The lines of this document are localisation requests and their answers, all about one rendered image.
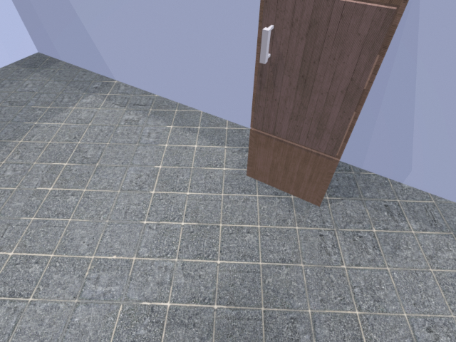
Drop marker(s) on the handle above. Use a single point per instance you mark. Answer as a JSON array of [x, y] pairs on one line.
[[265, 40]]

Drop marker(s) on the cupboard door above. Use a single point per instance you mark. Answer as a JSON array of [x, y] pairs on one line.
[[322, 53]]

